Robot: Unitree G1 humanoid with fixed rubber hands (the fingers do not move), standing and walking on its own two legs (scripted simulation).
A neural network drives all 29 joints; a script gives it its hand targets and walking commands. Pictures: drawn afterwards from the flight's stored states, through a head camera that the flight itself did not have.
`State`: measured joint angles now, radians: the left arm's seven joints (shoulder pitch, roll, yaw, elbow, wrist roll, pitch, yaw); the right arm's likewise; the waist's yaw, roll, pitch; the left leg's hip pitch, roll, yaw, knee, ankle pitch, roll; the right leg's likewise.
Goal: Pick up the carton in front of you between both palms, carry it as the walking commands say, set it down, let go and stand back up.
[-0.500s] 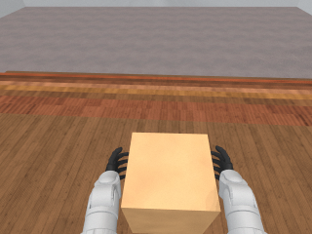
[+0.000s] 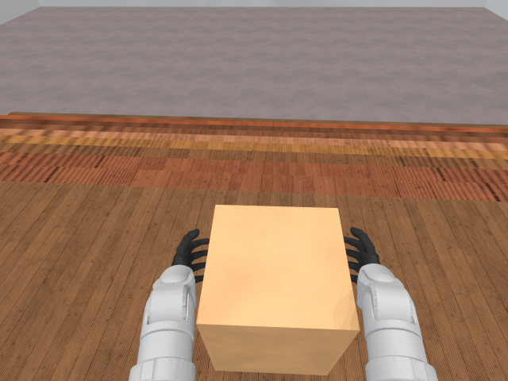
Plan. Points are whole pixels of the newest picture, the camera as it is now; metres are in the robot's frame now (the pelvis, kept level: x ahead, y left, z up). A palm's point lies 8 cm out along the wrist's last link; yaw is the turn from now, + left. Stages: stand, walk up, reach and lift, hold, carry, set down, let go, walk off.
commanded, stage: reach and lift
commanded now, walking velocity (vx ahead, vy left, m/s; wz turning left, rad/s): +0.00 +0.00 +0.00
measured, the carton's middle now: (273, 293) +0.30 +0.00 -0.04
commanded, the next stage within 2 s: hold in 0.52 s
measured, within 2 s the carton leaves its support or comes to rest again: neither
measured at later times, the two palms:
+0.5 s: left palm (182, 269) +0.30 +0.15 +0.04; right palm (368, 267) +0.31 -0.15 +0.04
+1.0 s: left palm (180, 271) +0.29 +0.15 +0.05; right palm (374, 271) +0.29 -0.15 +0.05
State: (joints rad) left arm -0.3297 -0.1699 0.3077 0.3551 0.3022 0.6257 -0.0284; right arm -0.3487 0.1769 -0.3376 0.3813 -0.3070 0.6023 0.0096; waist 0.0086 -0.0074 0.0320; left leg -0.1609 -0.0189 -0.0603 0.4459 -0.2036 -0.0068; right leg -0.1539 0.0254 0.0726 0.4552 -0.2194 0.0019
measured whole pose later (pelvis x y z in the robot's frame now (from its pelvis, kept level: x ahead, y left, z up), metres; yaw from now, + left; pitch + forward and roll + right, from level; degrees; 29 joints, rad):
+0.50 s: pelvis +0.02 +0.00 +0.01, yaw +0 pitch -6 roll +0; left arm -0.25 -0.15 0.22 0.25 0.27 0.70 -0.02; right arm -0.27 0.15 -0.24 0.28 -0.28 0.68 0.00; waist 0.01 -0.01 0.03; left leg -0.07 -0.02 -0.06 0.37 -0.19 -0.01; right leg -0.06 0.02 0.07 0.38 -0.21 0.00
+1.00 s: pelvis +0.00 +0.00 +0.00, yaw +0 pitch -8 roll +0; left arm -0.28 -0.16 0.23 0.23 0.27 0.76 -0.02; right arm -0.30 0.16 -0.26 0.25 -0.28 0.74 0.01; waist 0.00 0.00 0.05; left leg -0.06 -0.02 -0.07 0.39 -0.18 -0.01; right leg -0.05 0.02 0.07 0.40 -0.20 0.00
